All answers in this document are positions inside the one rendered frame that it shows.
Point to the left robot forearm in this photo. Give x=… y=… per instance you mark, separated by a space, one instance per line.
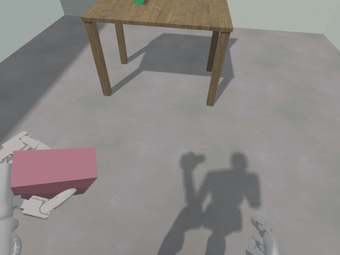
x=10 y=243

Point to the table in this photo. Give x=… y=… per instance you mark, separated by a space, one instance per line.
x=211 y=15

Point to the right robot hand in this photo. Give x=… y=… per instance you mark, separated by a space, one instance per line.
x=270 y=245

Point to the sponge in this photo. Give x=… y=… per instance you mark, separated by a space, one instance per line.
x=46 y=173

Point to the left robot hand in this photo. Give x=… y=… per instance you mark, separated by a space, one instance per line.
x=36 y=206

